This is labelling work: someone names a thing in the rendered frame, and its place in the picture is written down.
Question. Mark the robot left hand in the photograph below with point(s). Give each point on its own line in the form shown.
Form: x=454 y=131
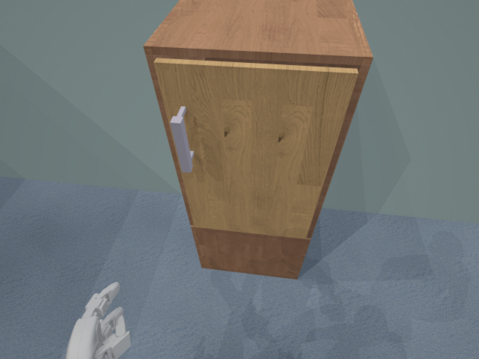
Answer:
x=92 y=337

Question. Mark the handle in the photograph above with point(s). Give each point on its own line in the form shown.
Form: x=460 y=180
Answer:
x=178 y=128

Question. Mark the cupboard door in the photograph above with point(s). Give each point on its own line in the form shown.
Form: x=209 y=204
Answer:
x=263 y=137

